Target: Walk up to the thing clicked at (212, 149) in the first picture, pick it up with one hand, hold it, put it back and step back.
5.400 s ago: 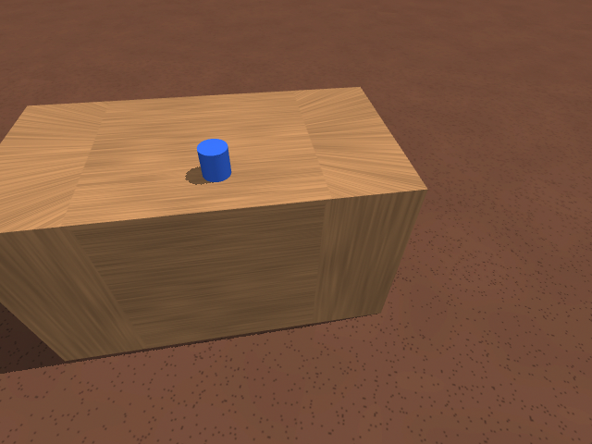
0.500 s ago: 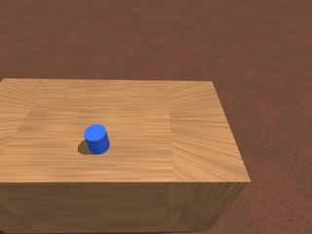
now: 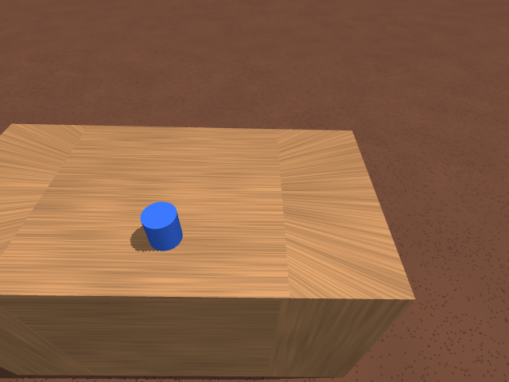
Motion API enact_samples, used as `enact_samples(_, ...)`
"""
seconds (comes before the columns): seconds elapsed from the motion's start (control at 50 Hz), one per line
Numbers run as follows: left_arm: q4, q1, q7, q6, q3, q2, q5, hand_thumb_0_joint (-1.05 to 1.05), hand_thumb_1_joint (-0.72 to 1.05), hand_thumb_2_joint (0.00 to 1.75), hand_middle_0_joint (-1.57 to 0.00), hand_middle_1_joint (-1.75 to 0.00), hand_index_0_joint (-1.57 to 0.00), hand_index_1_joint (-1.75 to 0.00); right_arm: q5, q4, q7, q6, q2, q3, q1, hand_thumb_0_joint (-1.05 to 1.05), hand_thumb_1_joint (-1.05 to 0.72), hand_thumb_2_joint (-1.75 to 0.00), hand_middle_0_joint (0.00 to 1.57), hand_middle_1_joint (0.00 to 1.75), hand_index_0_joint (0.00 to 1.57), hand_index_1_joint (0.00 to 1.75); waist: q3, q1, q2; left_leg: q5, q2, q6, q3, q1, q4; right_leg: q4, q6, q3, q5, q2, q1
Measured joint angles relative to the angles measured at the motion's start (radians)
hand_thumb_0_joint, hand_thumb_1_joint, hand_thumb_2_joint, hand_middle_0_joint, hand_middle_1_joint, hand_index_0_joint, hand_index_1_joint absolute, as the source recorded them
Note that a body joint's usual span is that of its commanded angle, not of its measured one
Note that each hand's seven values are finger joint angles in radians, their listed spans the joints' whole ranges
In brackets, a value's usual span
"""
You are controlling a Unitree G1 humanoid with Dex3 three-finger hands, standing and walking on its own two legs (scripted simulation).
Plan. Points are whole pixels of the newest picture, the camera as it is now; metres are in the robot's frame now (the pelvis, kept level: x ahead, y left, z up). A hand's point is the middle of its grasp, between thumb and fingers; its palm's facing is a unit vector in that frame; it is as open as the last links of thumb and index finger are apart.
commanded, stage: stand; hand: left
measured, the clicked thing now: (162, 226) +0.50 +0.22 -0.09
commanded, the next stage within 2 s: rise first in 0.58 s
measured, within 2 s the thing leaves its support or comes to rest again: neither
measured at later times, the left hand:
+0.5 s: hand out of the picture +0.08 +0.25 -0.16, palm faces -0.03 -0.94 -0.34, open 7.4 cm
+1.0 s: hand (107, 381) +0.19 +0.25 -0.11, palm faces +0.19 -0.93 -0.32, open 12.7 cm
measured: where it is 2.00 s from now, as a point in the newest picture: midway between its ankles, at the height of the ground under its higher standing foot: outside the picture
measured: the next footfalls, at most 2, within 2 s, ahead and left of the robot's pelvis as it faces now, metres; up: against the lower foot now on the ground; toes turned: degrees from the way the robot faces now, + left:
none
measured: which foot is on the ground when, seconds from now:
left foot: down 0.00-1.00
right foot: down 0.00-1.00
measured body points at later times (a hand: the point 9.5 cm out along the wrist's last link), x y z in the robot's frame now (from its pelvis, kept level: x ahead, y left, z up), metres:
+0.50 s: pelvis +0.01 +0.00 +0.00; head +0.02 +0.00 +0.45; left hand +0.08 +0.30 -0.13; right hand +0.09 -0.30 -0.13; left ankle +0.00 +0.14 -0.75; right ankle +0.00 -0.13 -0.75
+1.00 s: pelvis +0.01 +0.00 -0.01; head +0.04 +0.00 +0.44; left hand +0.18 +0.30 -0.09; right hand +0.18 -0.28 -0.11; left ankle +0.00 +0.14 -0.75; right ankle +0.00 -0.13 -0.75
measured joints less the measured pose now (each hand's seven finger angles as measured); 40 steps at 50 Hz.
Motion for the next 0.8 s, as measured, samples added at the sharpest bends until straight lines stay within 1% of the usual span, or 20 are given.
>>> enact_samples(0.7,-0.007,-0.009,0.003,-0.001,0.002,-0.004,-0.001,0.00,0.90,0.89,-0.21,-0.30,-0.20,-0.29,0.001,-0.007,-0.003,0.002,-0.002,0.002,0.002,0.01,-0.90,-0.90,0.20,0.30,0.20,0.30,0.000,-0.003,0.001,-0.015,0.004,-0.003,-0.001,0.008,-0.001,-0.003,-0.002,-0.002,-0.014,0.003,0.010)
enact_samples(0.74,-0.076,0.002,0.017,-0.003,0.004,-0.010,-0.041,0.00,0.88,0.87,-0.19,-0.28,-0.18,-0.27,0.044,-0.074,-0.020,-0.011,0.005,0.000,0.009,0.01,-0.88,-0.88,0.18,0.28,0.18,0.28,0.003,-0.008,0.001,-0.030,0.003,-0.001,-0.004,-0.033,0.041,0.038,-0.002,-0.004,-0.030,0.001,-0.030)
enact_samples(0.76,-0.111,-0.003,0.027,-0.023,0.008,-0.017,-0.059,0.00,0.86,0.85,-0.17,-0.26,-0.17,-0.26,0.060,-0.109,-0.030,-0.032,0.012,-0.004,0.004,0.01,-0.86,-0.86,0.17,0.26,0.17,0.26,0.017,-0.010,0.000,-0.036,0.002,0.000,-0.005,-0.046,0.059,0.057,-0.002,-0.004,-0.037,0.000,-0.043)
enact_samples(0.8,-0.160,-0.029,0.039,-0.051,0.040,-0.033,-0.079,0.01,0.80,0.79,-0.15,-0.22,-0.14,-0.22,0.076,-0.144,-0.043,-0.062,0.032,-0.029,-0.027,0.01,-0.80,-0.80,0.14,0.22,0.14,0.22,0.034,-0.007,-0.002,-0.044,0.002,0.000,-0.005,-0.078,0.090,0.088,-0.003,-0.002,-0.045,0.000,-0.076)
